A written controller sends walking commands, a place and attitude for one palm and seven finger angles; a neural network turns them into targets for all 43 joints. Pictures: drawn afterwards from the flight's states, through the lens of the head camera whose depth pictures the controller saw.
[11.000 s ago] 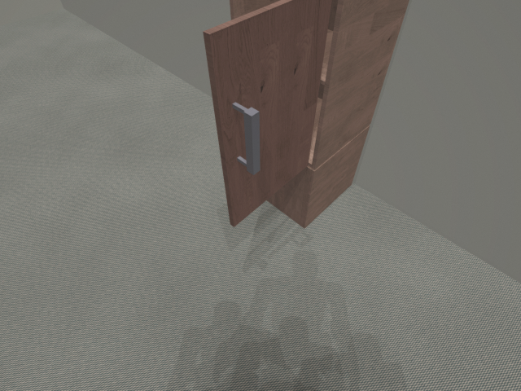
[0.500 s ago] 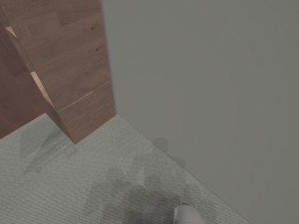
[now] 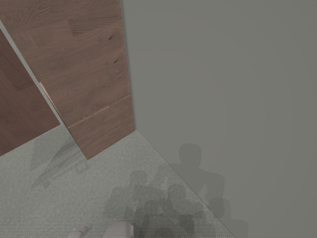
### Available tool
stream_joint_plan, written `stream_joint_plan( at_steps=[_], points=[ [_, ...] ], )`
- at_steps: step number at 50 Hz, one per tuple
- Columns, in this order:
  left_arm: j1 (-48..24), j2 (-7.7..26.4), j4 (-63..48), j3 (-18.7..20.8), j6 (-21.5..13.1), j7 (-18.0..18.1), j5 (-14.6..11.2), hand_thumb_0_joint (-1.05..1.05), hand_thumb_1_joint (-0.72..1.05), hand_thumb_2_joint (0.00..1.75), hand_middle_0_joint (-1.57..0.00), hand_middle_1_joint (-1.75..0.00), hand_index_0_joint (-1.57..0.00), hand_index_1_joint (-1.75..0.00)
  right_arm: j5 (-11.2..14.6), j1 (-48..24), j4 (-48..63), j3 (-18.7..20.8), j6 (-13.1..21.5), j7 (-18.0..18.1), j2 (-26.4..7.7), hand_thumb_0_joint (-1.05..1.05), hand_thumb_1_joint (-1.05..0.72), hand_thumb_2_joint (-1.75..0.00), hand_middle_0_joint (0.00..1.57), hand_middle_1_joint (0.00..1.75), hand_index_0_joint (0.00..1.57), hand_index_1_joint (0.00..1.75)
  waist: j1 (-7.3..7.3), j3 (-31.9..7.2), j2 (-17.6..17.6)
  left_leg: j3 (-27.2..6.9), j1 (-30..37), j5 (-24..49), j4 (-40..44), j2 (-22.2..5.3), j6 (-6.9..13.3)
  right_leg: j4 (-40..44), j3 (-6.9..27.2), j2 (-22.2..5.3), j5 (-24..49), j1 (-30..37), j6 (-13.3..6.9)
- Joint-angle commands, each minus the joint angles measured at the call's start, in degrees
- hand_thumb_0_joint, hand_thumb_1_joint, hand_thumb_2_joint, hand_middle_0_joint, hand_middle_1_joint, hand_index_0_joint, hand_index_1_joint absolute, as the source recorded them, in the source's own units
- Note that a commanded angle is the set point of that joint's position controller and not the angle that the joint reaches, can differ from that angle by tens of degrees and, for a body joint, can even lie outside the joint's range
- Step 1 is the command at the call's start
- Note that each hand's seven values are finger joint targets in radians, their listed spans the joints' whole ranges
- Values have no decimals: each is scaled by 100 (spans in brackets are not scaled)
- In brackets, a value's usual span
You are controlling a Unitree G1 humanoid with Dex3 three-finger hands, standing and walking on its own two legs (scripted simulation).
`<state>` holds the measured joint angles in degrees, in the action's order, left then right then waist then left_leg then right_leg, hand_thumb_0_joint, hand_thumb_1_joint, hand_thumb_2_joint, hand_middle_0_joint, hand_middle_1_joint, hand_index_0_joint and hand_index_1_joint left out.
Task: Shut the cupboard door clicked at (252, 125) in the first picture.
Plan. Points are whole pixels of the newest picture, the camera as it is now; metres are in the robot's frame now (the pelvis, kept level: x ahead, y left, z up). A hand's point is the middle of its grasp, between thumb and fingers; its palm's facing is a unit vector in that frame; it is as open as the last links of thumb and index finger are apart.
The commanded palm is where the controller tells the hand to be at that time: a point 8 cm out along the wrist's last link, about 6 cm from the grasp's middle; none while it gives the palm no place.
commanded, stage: turn to face it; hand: left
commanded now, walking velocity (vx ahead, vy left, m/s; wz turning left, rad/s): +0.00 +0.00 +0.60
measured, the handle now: out of the picture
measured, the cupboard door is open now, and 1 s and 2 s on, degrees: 91 91 91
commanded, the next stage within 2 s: take the last steps up to it in 1.04 s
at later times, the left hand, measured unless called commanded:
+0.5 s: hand out of the picture +0.05 +0.27 -0.17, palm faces +0.28 -0.92 -0.27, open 7.4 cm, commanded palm none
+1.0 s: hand out of the picture +0.01 +0.17 -0.15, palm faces +0.56 -0.79 -0.25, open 7.3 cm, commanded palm none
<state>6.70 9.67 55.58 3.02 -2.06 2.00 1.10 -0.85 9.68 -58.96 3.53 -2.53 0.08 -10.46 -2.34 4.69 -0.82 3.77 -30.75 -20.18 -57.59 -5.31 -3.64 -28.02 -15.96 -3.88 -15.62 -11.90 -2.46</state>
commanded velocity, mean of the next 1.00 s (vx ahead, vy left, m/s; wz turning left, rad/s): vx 0.00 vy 0.00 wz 0.53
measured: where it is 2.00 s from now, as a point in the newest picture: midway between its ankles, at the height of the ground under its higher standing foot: outside the picture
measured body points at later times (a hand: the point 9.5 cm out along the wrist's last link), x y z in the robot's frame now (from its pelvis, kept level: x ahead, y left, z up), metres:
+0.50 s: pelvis +0.03 +0.04 +0.00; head +0.08 +0.07 +0.45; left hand +0.04 +0.32 -0.15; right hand +0.17 -0.18 -0.13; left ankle +0.06 +0.12 -0.74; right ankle +0.06 -0.15 -0.66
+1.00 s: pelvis +0.05 -0.03 +0.00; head +0.09 -0.02 +0.45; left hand -0.02 +0.21 -0.13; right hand +0.25 -0.22 -0.15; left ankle -0.05 +0.09 -0.67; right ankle +0.08 -0.13 -0.74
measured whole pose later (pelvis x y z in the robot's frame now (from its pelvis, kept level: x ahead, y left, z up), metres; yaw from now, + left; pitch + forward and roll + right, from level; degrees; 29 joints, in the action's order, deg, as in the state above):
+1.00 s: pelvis +0.05 -0.03 +0.00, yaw +34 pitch +0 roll +2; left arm 11.4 9.5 52.0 2.1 -0.1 1.7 1.4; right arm -0.9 9.2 -56.4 5.1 -5.3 -0.8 -15.5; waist -1.0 5.5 -0.2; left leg 0.2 -25.1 -25.0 -56.2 -1.3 -4.4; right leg -28.7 -9.6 -5.7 -17.8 -10.6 -0.6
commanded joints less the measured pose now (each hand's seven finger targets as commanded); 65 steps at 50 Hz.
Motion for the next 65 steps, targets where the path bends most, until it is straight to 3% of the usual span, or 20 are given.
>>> stream_joint_plan(
  at_steps=[1,5,6,7,8,12,17,26,33,34,35,36,38,41,53,55,56,57,58,65],
  points=[
    [537,908,-196,200,24,-14,56,0,90,90,-20,-30,-20,-30,-12,6,478,9,34,-117,-158,0,-90,-90,20,30,20,30,288,-427,-850,235,366,-164,934,79,24,609,628,-1758,2676,345,-472],
    [601,1193,-244,277,110,-67,30,0,90,90,-20,-30,-20,-30,-50,47,714,76,88,-143,-552,0,-90,-90,20,30,20,30,134,-646,-404,403,1612,540,2389,326,173,-522,390,-1728,2294,27,-98],
    [525,1142,-339,273,145,-86,-9,0,90,90,-20,-30,-20,-30,-69,485,666,177,133,-135,-936,0,-90,-90,20,30,20,30,-163,-951,450,-193,2411,1672,3050,-40,389,-1546,210,-1425,1595,-505,200],
    [358,753,-625,167,173,-132,-69,0,90,90,-20,-30,-20,-30,-109,882,671,339,189,-88,-1671,0,-90,-90,20,30,20,30,-358,-1071,2249,-2532,2989,3991,3556,-1708,1263,-3104,268,-432,-2049,-1992,690],
    [-31,829,-833,119,257,-84,-7,0,90,90,-20,-30,-20,-30,-54,1050,598,346,145,-16,-1882,0,-90,-90,20,30,20,30,-389,-1228,1598,-2835,2872,4509,3589,-2115,1740,-3829,1201,-262,-2472,-2176,610],
    [117,930,-594,208,364,-110,38,0,90,90,-20,-30,-20,-30,-52,9,944,205,171,99,-1451,0,-90,-90,20,30,20,30,80,-646,950,-1994,1965,2049,3980,-1197,1343,-4296,1732,-313,-952,-2308,630],
    [537,941,-469,216,398,-127,40,0,90,90,-20,-30,-20,-30,-1,1,965,175,224,76,-1345,0,-90,-90,20,30,20,30,237,-852,601,-1669,2155,1705,4100,-738,1154,-3996,1713,-193,-293,-2152,749],
    [-62,893,-794,146,366,-60,-32,0,90,90,-20,-30,-20,-30,-47,462,762,262,135,43,-1379,0,-90,-90,20,30,20,30,-4,-841,876,-2536,2389,1865,3902,-730,1429,-2672,1773,46,-921,-1932,758],
    [647,928,-673,177,290,7,-97,0,90,90,-20,-30,-20,-30,-16,5,866,342,14,25,-1301,0,-90,-90,20,30,20,30,348,-1002,945,-2747,1199,1576,3411,-214,1079,-107,1634,431,-187,277,533],
    [892,1120,-634,243,242,33,-72,0,90,90,-20,-30,-20,-30,28,-66,914,325,11,6,-1127,0,-90,-90,20,30,20,30,499,-1058,440,-2483,504,901,3034,96,815,778,1932,68,45,1122,447],
    [955,1621,-657,330,191,69,20,0,90,90,-20,-30,-20,-30,87,18,975,294,16,-20,-768,0,-90,-90,20,30,20,30,547,-1040,-1108,-1499,-602,-524,1876,799,345,1495,3333,-1364,-426,1864,-3],
    [745,1763,-760,301,222,81,43,0,90,90,-20,-30,-20,-30,21,-136,1049,319,21,-35,-890,0,-90,-90,20,30,20,30,522,-648,-1493,-793,-650,-1369,425,1065,142,1643,4019,-2455,80,846,-505],
    [19,1237,-924,167,179,63,-8,0,90,90,-20,-30,-20,-30,-57,141,795,371,-108,-121,-978,0,-90,-90,20,30,20,30,90,-277,-934,-900,-307,-613,-959,682,138,1432,2848,-1732,371,-104,-465],
    [-7,942,-912,102,132,37,-46,0,90,90,-20,-30,-20,-30,-52,235,681,313,-151,-152,-847,0,-90,-90,20,30,20,30,17,-182,-1097,-593,-386,-92,-1315,483,-15,1070,1873,-1279,1706,166,-302],
    [1133,1415,-368,247,112,-4,68,0,90,90,-20,-30,-20,-30,44,-485,785,51,25,-79,-592,0,-90,-90,20,30,20,30,474,-741,-1253,144,1069,-403,2057,666,72,34,1470,-1512,4095,1067,-398],
    [880,1378,-325,246,135,-31,1,0,90,90,-20,-30,-20,-30,24,-81,653,69,84,-67,-745,0,-90,-90,20,30,20,30,168,-842,-1004,125,2169,801,3285,583,175,-492,1160,-1335,3307,451,-37],
    [851,1205,-415,206,161,-54,-60,0,90,90,-20,-30,-20,-30,-13,160,605,151,147,-42,-1148,0,-90,-90,20,30,20,30,12,-1113,-58,-458,3098,2061,3560,-68,405,-1213,850,-1025,2209,-299,258],
    [739,789,-574,69,200,-87,-88,0,90,90,-20,-30,-20,-30,-53,437,571,270,174,-3,-1667,0,-90,-90,20,30,20,30,-138,-1175,1515,-2204,3586,4241,3597,-1490,1144,-2200,731,-309,-1315,-1581,597],
    [456,772,-628,47,283,-40,-48,0,90,90,-20,-30,-20,-30,-58,507,515,249,100,49,-1756,0,-90,-90,20,30,20,30,-178,-1057,1329,-2063,3053,4618,3556,-1777,1619,-2806,1342,-276,-2164,-1511,524],
    [626,781,-198,80,236,-265,55,0,90,90,-20,-30,-20,-30,-39,278,571,41,352,126,-1101,0,-90,-90,20,30,20,30,175,-317,744,-1439,2664,1412,4307,-800,1410,-3428,1389,-150,-759,-2050,431]
  ],
)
